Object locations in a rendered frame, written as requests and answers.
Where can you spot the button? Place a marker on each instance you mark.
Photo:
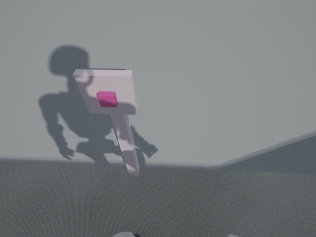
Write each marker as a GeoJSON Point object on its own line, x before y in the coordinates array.
{"type": "Point", "coordinates": [107, 99]}

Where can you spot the panel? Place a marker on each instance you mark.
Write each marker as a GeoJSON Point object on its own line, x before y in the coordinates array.
{"type": "Point", "coordinates": [90, 82]}

